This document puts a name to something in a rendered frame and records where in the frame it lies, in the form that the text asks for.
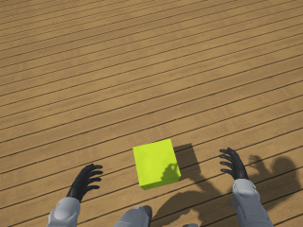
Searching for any right robot forearm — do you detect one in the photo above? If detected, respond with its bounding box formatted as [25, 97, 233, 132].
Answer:
[232, 179, 274, 227]

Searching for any left robot forearm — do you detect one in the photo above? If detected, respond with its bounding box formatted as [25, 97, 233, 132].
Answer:
[46, 197, 80, 227]

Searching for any left robot thigh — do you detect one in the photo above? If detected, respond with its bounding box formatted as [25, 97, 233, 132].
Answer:
[114, 208, 150, 227]

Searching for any robot left hand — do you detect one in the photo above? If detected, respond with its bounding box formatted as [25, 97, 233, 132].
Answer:
[66, 164, 103, 202]

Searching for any robot right hand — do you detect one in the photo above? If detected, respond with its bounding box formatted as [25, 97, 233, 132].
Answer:
[219, 148, 249, 180]

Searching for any carton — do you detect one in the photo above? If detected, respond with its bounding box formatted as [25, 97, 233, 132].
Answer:
[133, 139, 181, 190]

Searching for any robot left shin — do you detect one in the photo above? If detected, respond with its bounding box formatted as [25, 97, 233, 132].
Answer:
[134, 205, 147, 214]

